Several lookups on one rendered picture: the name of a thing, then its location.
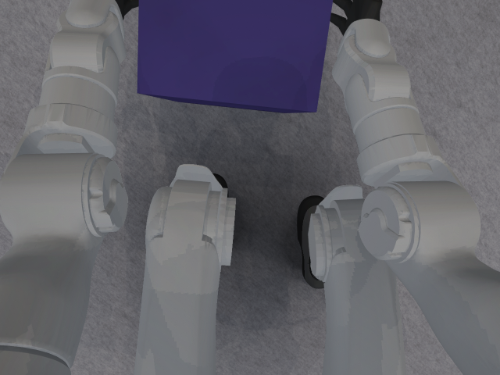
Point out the robot right shin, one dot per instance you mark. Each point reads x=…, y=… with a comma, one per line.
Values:
x=341, y=193

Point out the right robot upper arm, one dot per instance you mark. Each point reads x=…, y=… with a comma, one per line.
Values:
x=427, y=233

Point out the robot left hand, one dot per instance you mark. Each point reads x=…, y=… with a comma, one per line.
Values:
x=126, y=5

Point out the left robot upper arm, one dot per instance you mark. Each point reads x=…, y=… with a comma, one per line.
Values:
x=58, y=208

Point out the carton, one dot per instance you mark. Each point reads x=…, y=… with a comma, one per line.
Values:
x=264, y=55

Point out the right robot forearm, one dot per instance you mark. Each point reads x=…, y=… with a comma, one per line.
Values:
x=384, y=116

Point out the robot right hand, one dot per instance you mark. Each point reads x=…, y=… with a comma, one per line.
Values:
x=356, y=10

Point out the left robot thigh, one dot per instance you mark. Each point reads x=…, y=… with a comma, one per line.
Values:
x=177, y=327

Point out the left robot forearm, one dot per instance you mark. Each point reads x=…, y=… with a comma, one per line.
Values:
x=80, y=85

